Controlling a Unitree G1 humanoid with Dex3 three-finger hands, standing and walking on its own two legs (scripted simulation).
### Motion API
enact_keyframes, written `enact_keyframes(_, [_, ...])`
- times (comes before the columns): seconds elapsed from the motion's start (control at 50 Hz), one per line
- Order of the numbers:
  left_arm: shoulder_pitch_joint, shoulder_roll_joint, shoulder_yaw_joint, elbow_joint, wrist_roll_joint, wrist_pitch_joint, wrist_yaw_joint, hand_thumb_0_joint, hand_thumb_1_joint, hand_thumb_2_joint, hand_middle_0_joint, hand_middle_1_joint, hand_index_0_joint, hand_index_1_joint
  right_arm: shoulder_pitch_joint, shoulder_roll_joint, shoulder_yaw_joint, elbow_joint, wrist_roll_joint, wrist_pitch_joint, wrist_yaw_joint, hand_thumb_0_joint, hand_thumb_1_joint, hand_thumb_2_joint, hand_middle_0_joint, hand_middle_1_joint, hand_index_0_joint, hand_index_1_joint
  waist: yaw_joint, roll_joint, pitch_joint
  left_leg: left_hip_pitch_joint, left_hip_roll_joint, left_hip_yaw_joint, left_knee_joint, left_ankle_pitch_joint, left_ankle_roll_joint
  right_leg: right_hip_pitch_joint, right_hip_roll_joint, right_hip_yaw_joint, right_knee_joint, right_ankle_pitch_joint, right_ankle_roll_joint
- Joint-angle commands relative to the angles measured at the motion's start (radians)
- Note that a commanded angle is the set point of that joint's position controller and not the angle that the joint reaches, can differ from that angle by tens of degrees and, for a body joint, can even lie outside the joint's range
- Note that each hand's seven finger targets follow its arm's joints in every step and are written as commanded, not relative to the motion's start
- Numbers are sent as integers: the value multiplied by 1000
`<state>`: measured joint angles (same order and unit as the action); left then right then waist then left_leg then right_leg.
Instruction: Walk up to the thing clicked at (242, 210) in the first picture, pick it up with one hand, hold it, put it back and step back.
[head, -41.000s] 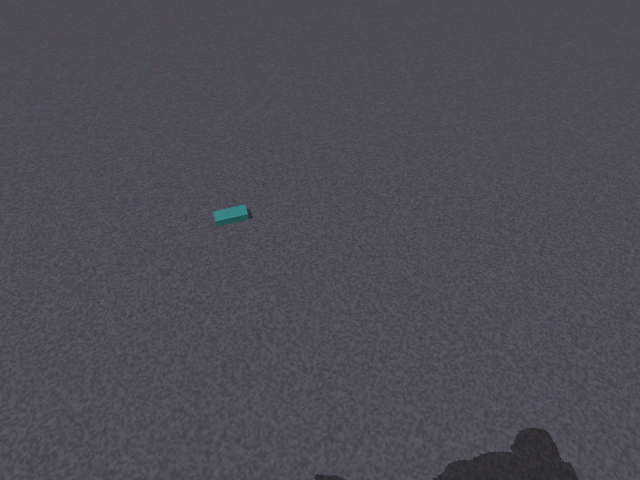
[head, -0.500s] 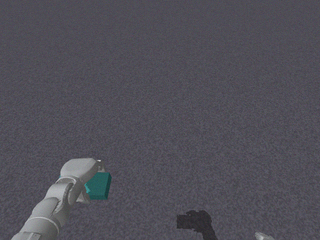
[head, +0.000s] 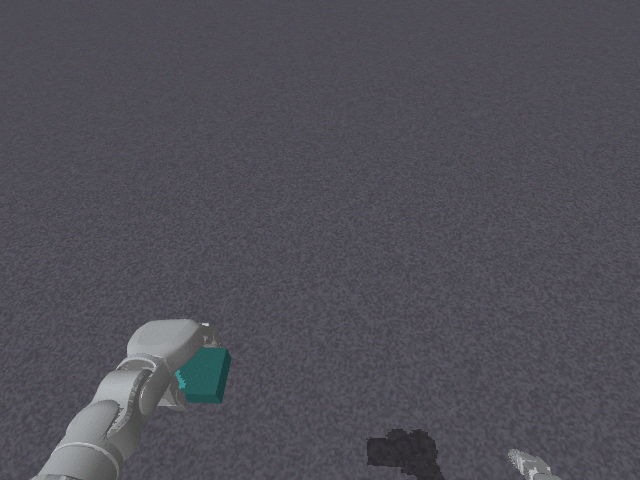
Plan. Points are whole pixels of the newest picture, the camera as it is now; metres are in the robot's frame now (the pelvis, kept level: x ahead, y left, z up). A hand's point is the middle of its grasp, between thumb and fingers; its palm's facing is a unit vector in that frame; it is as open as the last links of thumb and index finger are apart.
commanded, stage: hold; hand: left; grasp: from above
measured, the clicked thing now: (175, 373) +0.31 +0.24 -0.07
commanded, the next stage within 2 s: crouch in 0.94 s
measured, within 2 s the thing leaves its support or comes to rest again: neither
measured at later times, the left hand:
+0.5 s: hand (169, 366) +0.29 +0.22 -0.02, palm faces -0.45 -0.03 -0.89, open 9.4 cm
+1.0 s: hand (172, 361) +0.30 +0.22 -0.02, palm faces -0.46 -0.03 -0.89, open 9.4 cm
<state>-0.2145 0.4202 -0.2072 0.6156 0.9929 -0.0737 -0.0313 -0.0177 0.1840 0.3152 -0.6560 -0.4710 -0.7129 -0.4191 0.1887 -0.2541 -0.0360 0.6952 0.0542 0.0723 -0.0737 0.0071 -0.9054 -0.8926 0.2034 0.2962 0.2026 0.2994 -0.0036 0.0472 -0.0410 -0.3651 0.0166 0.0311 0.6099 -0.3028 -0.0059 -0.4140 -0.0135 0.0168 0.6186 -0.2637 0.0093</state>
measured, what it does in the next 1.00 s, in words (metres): stands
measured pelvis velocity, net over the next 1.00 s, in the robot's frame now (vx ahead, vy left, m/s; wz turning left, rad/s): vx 0.01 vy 0.00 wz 0.00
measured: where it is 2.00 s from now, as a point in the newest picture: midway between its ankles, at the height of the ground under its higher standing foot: outside the picture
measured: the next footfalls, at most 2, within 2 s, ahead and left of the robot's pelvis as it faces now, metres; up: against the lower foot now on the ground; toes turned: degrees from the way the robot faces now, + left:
none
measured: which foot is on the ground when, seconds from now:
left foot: down 0.00-1.00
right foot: down 0.00-1.00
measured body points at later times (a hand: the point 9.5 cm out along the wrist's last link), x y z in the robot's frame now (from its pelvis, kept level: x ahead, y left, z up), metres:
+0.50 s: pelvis +0.00 +0.00 +0.01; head +0.01 -0.02 +0.46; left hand +0.31 +0.22 +0.03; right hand +0.15 -0.25 -0.11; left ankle +0.01 +0.12 -0.73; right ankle +0.03 -0.12 -0.73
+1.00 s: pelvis +0.01 +0.00 +0.01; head +0.02 -0.02 +0.46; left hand +0.32 +0.22 +0.03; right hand +0.15 -0.25 -0.11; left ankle +0.01 +0.12 -0.73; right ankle +0.03 -0.12 -0.73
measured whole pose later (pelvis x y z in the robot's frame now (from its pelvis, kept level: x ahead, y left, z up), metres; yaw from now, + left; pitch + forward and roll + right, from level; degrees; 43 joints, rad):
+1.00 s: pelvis +0.01 +0.00 +0.01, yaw +0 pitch +2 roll +0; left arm -0.24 0.42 -0.21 0.62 0.99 -0.07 -0.05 -0.02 0.16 0.33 -0.68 -0.46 -0.74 -0.40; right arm 0.18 -0.25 -0.03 0.70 0.06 0.09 -0.08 0.01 -0.91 -0.89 0.20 0.30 0.20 0.30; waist 0.01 0.05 -0.01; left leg -0.26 0.01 0.04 0.50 -0.27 0.00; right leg -0.31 -0.01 0.02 0.50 -0.23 0.01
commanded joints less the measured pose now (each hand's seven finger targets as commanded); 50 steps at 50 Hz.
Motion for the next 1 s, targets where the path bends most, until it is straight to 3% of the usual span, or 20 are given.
enact_keyframes(0.0, [-323, 226, 119, -201, -9, 2, 37, 0, 663, 447, -904, -634, -980, -555, -85, -124, -34, -132, 4, -48, -13, 0, -902, -897, 200, 300, 200, 300, 1, -18, -227, 105, -37, -7, -98, 138, 21, 105, 36, -1, -119, 80, -16])
enact_keyframes(0.16, [-336, 218, 108, -209, -13, 6, 24, 0, 672, 495, -924, -639, -992, -569, -97, -119, -29, -136, 7, -51, -15, 0, -903, -898, 200, 300, 200, 300, 0, -39, -218, 129, -37, -2, -117, 154, 25, 124, 34, -1, -142, 98, -12])
enact_keyframes(0.28, [-331, 238, 122, -217, -14, 3, 11, 0, 676, 477, -910, -655, -986, -576, -104, -121, -26, -136, 6, -50, -15, 0, -902, -897, 200, 300, 200, 300, 10, -19, -210, 145, -31, -6, -139, 166, 21, 139, 39, -7, -150, 102, -18])
enact_keyframes(0.32, [-362, 229, 106, -243, -23, -2, 4, 0, 694, 485, -935, -636, -1006, -563, -109, -120, -24, -142, 8, -51, -14, 0, -903, -897, 200, 300, 200, 300, 10, -18, -213, 153, -28, -8, -148, 170, 20, 150, 41, -10, -153, 106, -19])
enact_keyframes(0.36, [-344, 245, 126, -225, -21, -2, 4, 0, 684, 477, -922, -641, -995, -565, -108, -119, -25, -143, 10, -50, -15, 0, -903, -897, 200, 300, 200, 300, 13, -11, -208, 155, -30, -7, -150, 180, 21, 154, 40, -10, -158, 113, -19])
enact_keyframes(0.46, [-316, 208, 97, -218, -24, -3, -5, 0, 678, 490, -921, -639, -991, -565, -105, -119, -25, -140, 9, -48, -15, 0, -902, -897, 200, 300, 200, 300, 6, -21, -214, 177, -28, -6, -156, 215, 19, 161, 42, -12, -160, 146, -21])
enact_keyframes(0.5, [-330, 229, 111, -234, -29, -4, -4, 0, 681, 484, -917, -638, -990, -562, -106, -121, -27, -142, 10, -45, -16, 0, -899, -896, 200, 300, 200, 300, 18, -14, -214, 179, -25, -10, -159, 229, 15, 167, 44, -17, -160, 153, -22])
enact_keyframes(0.62, [-356, 219, 100, -215, -15, -7, 6, 0, 664, 494, -927, -605, -989, -541, -96, -119, -26, -139, 11, -40, -16, 0, -900, -897, 200, 300, 200, 300, 6, -25, -220, 190, -30, -2, -156, 252, 19, 174, 40, -11, -165, 185, -21])
enact_keyframes(0.64, [-348, 230, 116, -212, -16, -7, 9, 0, 671, 496, -927, -613, -991, -546, -93, -118, -27, -138, 10, -37, -17, 0, -899, -897, 200, 300, 200, 300, 11, -16, -228, 192, -33, 1, -153, 254, 21, 177, 37, -10, -169, 189, -19])
enact_keyframes(0.68, [-366, 213, 99, -238, -23, -9, 8, 0, 658, 493, -925, -610, -988, -544, -99, -118, -27, -140, 11, -36, -16, 0, -901, -898, 200, 300, 200, 300, 12, -24, -230, 199, -32, -2, -160, 251, 20, 181, 38, -12, -171, 185, -19])
enact_keyframes(0.78, [-344, 231, 123, -197, -10, -3, 24, 0, 669, 494, -939, -585, -997, -524, -101, -119, -27, -139, 11, -30, -15, 0, -897, -896, 200, 300, 200, 300, 16, -14, -207, 186, -30, -1, -166, 240, 16, 179, 40, -14, -175, 168, -22])
enact_keyframes(0.86, [-351, 226, 113, -188, 5, 0, 27, 0, 669, 517, -960, -574, -1008, -525, -96, -118, -32, -137, 10, -26, -13, 0, -902, -898, 200, 300, 199, 300, 10, -19, -228, 195, -33, -2, -160, 269, 19, 191, 37, -12, -172, 203, -20])
enact_keyframes(0.98, [-344, 215, 107, -177, -9, 0, 20, 0, 690, 523, -979, -567, -1026, -519, -89, -123, -37, -133, 11, -20, -13, 0, -901, -898, 200, 300, 200, 300, 2, -32, -232, 208, -31, -1, -162, 286, 20, 197, 36, -11, -173, 226, -19])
